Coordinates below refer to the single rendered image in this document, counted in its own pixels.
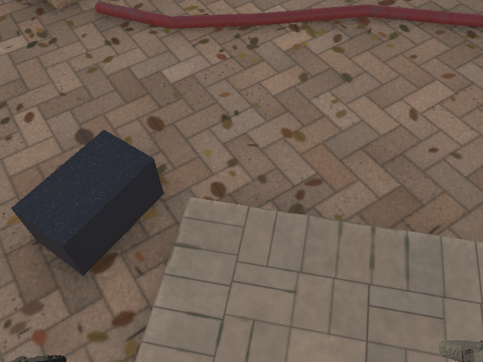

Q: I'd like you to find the robot right hand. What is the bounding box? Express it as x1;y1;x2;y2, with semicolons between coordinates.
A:
438;340;483;362

